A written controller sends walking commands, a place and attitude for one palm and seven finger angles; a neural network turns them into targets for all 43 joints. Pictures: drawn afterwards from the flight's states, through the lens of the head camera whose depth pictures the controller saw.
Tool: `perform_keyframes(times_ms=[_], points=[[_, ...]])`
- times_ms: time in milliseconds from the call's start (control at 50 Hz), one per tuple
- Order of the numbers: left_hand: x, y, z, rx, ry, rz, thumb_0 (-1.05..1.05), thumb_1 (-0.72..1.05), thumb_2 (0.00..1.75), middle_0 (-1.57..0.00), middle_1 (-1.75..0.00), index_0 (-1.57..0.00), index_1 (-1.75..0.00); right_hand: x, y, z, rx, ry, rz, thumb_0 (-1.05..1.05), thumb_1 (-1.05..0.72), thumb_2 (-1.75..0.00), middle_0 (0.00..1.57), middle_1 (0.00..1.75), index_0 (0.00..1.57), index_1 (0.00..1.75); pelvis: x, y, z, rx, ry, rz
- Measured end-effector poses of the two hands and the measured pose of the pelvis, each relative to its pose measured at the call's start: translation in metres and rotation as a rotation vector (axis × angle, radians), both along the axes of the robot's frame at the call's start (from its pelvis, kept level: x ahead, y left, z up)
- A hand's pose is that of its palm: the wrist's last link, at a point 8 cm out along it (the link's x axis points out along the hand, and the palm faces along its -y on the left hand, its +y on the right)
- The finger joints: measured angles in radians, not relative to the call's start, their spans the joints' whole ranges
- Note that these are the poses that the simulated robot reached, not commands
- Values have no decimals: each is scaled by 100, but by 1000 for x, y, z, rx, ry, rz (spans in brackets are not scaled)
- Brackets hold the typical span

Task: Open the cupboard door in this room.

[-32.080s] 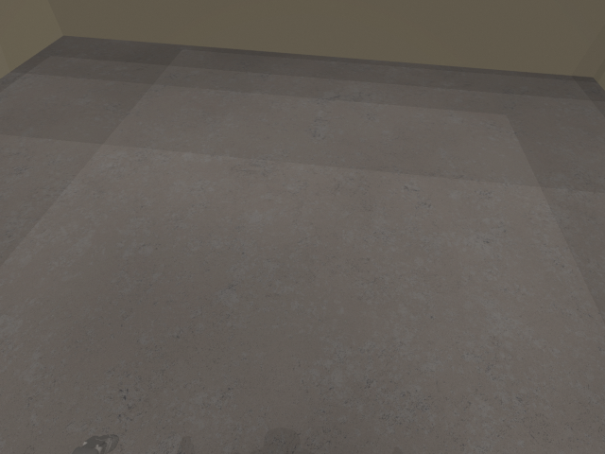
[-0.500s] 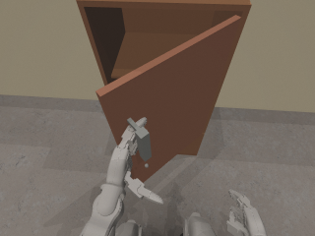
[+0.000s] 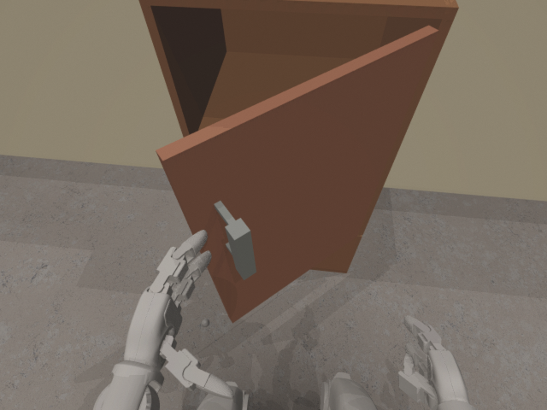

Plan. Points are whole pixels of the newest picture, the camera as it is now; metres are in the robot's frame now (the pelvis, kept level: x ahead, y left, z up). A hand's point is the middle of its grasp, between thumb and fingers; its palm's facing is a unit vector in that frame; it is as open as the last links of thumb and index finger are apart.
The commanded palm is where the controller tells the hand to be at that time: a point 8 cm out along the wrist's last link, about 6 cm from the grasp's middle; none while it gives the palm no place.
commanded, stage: slide the hand sideways off the handle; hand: left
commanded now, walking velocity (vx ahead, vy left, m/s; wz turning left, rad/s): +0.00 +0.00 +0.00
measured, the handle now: (234, 241) +0.34 +0.08 +0.05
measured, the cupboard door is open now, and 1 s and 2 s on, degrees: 42 42 42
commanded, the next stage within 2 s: draw the hand back to the body in 0.20 s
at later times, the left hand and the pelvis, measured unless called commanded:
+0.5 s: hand (162, 329) +0.21 +0.14 +0.08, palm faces -0.09 -0.99 -0.06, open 16.3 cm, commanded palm +0.18 +0.21 +0.09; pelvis +0.00 +0.01 +0.01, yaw +0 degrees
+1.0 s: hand (60, 314) +0.20 +0.22 +0.15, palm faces +0.20 -0.92 -0.34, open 14.9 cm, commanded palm +0.17 +0.27 +0.18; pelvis +0.02 +0.02 +0.06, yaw +0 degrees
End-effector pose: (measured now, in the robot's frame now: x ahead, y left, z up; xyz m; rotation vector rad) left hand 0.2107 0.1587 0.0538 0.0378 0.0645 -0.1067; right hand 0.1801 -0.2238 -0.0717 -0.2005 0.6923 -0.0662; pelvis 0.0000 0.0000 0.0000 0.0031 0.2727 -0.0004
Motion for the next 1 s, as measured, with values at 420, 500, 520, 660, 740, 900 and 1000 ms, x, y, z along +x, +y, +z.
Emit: perform_keyframes(times_ms=[420, 500, 520, 660, 740, 900, 1000], points=[[-15, 31, 10, 8, -13, -11, -1, -50, 30, -15, -30, -15, -30, -8, 5, 2, -18, -31, -21, 1, -91, -90, 20, 30, 20, 30, -5, 8, -5, -18, -11, 5], [-18, 40, 31, 26, -22, 14, -1, -50, 30, -15, -30, -16, -30, -13, 11, 13, 3, -32, -36, 2, -91, -90, 20, 30, 20, 30, -3, 10, 5, -20, -40, 2], [-19, 43, 36, 29, -24, 20, -1, -50, 30, -15, -30, -16, -30, -14, 12, 16, 6, -34, -37, 2, -91, -90, 20, 30, 20, 30, -3, 11, 8, -20, -46, 2], [-26, 59, 56, 38, -20, 35, -1, -50, 30, -15, -30, -15, -30, -13, 16, 36, -4, -62, -27, 2, -90, -90, 21, 30, 20, 30, 2, 14, 23, -26, -85, 5], [-28, 70, 66, 42, -23, 44, -1, -50, 30, -15, -30, -15, -30, -8, 15, 46, -14, -87, -25, 2, -90, -90, 21, 30, 20, 30, 6, 15, 29, -31, -109, 7], [-31, 93, 95, 212, 5, 181, -1, -39, 34, -16, -30, -16, -30, 6, 20, 64, -31, -114, -28, 2, -90, -90, 20, 30, 20, 30, 15, 18, 46, -28, -164, 6], [-40, 106, 115, 310, 35, 322, -1, -25, 40, -16, -30, -17, -30, 11, 29, 72, -22, -102, -13, 2, -91, -90, 20, 30, 20, 30, 21, 21, 61, -24, -208, 9]])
